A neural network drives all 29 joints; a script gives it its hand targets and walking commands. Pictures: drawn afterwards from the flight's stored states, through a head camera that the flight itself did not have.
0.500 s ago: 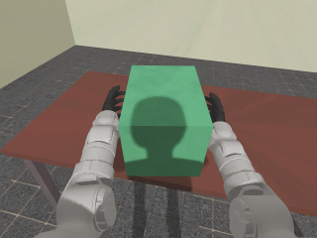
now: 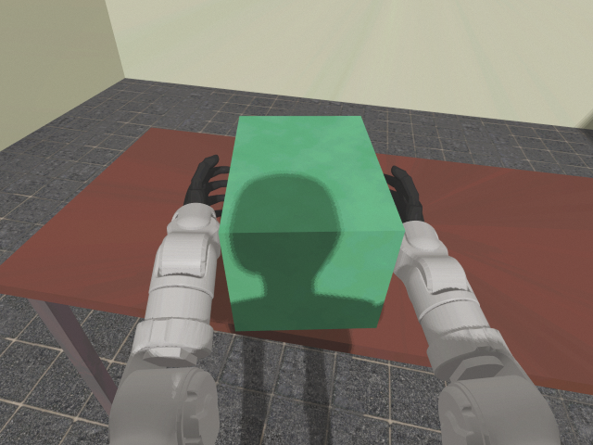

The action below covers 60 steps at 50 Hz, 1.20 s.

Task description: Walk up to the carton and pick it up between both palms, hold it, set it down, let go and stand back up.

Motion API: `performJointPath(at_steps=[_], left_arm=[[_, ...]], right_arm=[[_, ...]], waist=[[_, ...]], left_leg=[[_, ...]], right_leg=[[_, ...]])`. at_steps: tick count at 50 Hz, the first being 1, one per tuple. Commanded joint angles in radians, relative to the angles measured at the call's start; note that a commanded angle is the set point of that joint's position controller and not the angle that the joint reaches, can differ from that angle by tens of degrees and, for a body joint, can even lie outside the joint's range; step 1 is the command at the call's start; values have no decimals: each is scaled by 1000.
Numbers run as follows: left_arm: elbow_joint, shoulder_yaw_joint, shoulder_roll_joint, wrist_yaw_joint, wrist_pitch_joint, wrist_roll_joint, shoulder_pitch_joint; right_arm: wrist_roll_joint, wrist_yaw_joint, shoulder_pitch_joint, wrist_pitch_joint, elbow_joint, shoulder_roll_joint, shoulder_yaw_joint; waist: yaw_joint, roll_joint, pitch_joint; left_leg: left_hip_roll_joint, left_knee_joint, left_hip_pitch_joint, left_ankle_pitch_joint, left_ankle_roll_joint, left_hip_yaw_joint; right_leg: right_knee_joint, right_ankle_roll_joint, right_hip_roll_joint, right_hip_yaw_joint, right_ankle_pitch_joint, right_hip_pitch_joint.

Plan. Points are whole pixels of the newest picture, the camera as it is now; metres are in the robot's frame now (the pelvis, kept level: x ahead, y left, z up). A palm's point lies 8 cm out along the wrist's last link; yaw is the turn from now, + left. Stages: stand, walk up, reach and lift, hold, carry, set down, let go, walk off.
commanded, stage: reach and lift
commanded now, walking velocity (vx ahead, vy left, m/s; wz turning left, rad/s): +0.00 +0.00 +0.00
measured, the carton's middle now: (303, 214) +0.41 -0.01 +0.15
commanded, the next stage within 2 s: hold in 0.76 s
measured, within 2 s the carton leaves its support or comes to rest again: neither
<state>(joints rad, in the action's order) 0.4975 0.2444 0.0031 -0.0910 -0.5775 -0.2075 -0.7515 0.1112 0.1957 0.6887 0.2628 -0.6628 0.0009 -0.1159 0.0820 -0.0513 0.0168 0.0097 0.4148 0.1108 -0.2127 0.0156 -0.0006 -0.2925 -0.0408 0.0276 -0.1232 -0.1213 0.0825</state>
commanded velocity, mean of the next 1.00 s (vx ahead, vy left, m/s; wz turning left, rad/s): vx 0.00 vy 0.00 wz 0.00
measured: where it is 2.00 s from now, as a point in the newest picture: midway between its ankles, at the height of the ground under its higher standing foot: outside the picture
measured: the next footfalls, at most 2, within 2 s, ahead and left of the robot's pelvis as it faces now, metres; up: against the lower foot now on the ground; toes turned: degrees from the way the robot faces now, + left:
none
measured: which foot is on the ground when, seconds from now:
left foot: down 0.00-1.00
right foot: down 0.00-1.00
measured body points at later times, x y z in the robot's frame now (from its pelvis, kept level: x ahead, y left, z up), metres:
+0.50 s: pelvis +0.00 +0.00 +0.00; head -0.04 +0.03 +0.45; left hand +0.40 +0.13 +0.18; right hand +0.38 -0.15 +0.17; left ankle +0.01 +0.10 -0.75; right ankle +0.03 -0.09 -0.75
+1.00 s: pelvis +0.00 +0.00 +0.00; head -0.05 +0.03 +0.45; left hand +0.39 +0.14 +0.20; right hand +0.37 -0.15 +0.19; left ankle +0.01 +0.11 -0.75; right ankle +0.03 -0.10 -0.75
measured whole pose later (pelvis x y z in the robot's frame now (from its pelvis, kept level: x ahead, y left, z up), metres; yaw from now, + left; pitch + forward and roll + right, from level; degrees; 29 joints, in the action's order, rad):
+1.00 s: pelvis +0.00 +0.00 +0.00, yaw +0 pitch -7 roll -1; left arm 0.24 0.26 -0.02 -0.06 -0.75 -0.24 -0.70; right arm 0.19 0.22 0.67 0.38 -0.51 -0.02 -0.05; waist 0.08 -0.05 0.00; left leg 0.01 0.41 0.08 -0.21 0.01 0.01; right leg -0.29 -0.04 0.04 -0.11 -0.12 0.05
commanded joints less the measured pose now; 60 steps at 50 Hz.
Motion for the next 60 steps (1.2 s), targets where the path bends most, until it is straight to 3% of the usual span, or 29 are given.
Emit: performJointPath(at_steps=[1, 17, 25, 60], left_arm=[[-214, -450, -716, 150, 52, 123, -741], [-318, -483, -695, 175, -19, 106, -682], [-373, -511, -698, 175, -37, 115, -675], [-390, -497, -673, 168, -122, 116, -717]], right_arm=[[86, -98, 1038, -91, 414, 611, 382], [120, -63, 994, -47, 504, 608, 431], [138, -58, 977, -32, 543, 617, 462], [194, -51, 1041, 55, 547, 607, 447]], waist=[[5, 99, 508], [26, 92, 482], [21, 97, 498], [9, 94, 448]], left_leg=[[-23, -48, -109, 287, -56, 39], [-31, -44, -114, 292, -48, 37], [-34, -38, -117, 307, -50, 40], [-29, -62, -92, 224, -38, 36]], right_leg=[[0, 58, 10, 58, 228, -209], [-5, 71, 11, 63, 279, -235], [-14, 76, 15, 63, 301, -244], [14, 76, 15, 73, 137, -206]])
